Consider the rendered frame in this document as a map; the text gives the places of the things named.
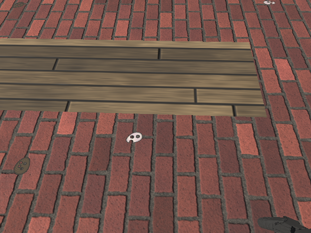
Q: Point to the right robot hand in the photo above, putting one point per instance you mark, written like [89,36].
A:
[283,224]

